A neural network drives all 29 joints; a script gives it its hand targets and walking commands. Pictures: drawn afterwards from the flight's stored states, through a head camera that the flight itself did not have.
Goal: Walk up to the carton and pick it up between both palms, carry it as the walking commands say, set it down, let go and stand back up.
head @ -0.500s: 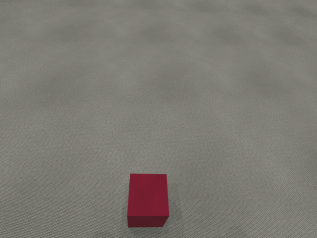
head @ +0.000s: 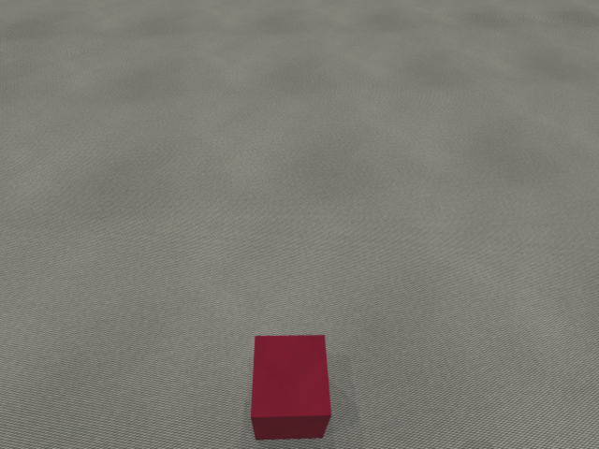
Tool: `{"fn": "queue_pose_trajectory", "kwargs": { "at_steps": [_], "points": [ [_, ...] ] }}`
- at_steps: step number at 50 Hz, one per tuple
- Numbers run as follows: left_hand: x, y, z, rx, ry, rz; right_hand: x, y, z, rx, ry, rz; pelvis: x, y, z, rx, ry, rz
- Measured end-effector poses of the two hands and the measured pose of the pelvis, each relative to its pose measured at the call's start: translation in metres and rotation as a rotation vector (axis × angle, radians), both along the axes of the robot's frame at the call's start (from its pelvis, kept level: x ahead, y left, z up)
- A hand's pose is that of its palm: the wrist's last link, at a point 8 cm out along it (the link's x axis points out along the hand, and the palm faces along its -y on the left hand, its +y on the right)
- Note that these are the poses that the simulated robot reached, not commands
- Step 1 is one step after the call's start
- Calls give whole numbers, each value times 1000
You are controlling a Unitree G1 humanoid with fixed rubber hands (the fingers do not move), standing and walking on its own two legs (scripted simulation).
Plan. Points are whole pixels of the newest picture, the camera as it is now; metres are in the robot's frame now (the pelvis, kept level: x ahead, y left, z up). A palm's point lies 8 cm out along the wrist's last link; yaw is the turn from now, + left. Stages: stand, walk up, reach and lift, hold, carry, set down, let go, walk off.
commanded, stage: stand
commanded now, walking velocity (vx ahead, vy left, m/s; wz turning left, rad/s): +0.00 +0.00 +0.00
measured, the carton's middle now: (289, 388) +0.41 -0.01 -0.64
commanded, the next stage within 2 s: reach and lift in 0.04 s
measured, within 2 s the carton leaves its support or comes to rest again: neither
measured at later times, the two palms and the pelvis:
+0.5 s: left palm out of the picture +0.15 +0.22 -0.16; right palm out of the picture +0.16 -0.22 -0.13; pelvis +0.00 +0.01 -0.01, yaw +0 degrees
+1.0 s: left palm (165, 405) +0.25 +0.21 -0.20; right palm (412, 397) +0.24 -0.21 -0.17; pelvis -0.07 +0.01 -0.07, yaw -2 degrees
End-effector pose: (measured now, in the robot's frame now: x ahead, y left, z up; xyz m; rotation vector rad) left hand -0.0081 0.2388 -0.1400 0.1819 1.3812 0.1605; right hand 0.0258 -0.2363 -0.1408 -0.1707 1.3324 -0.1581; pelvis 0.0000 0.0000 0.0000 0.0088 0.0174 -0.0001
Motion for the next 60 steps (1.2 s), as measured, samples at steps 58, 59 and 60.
{"fn": "queue_pose_trajectory", "kwargs": {
  "at_steps": [58, 59, 60],
  "points": [
    [324, -26, -66, -60, -508, -123, 277, 53, -50, 46, -457, 6, -75, 34, -77, -36, 486, -36],
    [330, -26, -66, -52, -520, -121, 280, 54, -52, 52, -455, -2, -74, 36, -78, -38, 493, -36],
    [336, -25, -66, -45, -529, -119, 283, 55, -55, 58, -451, -7, -72, 37, -78, -40, 500, -37]
  ]
}}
